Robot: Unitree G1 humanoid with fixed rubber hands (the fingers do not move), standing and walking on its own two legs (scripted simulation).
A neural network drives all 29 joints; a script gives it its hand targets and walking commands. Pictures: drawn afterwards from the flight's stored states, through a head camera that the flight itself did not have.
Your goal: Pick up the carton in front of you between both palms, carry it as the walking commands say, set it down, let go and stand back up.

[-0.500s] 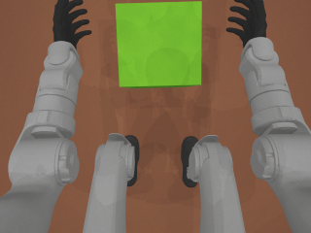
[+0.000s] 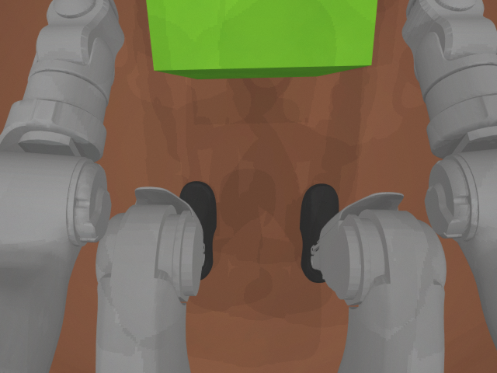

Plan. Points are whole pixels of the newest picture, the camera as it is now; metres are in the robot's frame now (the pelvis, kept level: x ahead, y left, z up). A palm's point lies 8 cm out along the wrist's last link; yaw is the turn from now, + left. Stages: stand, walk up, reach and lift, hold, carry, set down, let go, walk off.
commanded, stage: reach and lift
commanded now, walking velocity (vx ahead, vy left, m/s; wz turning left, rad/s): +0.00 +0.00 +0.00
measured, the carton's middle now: out of the picture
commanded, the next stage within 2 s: none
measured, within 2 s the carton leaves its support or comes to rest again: leaves its support in 0.80 s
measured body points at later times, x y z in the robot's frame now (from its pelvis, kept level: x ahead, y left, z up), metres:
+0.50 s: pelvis +0.00 +0.00 +0.01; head +0.38 +0.00 +0.24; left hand +0.56 +0.17 -0.18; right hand +0.57 -0.14 -0.18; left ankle +0.12 +0.12 -0.33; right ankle +0.11 -0.12 -0.33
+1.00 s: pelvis +0.00 +0.00 +0.02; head +0.31 +0.00 +0.35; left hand +0.54 +0.15 -0.07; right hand +0.55 -0.15 -0.07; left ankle +0.11 +0.13 -0.33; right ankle +0.11 -0.12 -0.33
